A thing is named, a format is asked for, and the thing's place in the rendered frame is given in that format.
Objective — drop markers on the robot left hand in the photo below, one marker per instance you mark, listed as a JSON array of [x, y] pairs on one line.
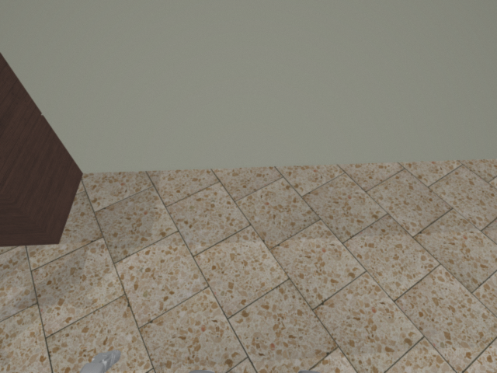
[[102, 362]]

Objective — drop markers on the cupboard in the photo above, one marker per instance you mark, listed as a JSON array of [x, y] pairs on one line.
[[38, 177]]

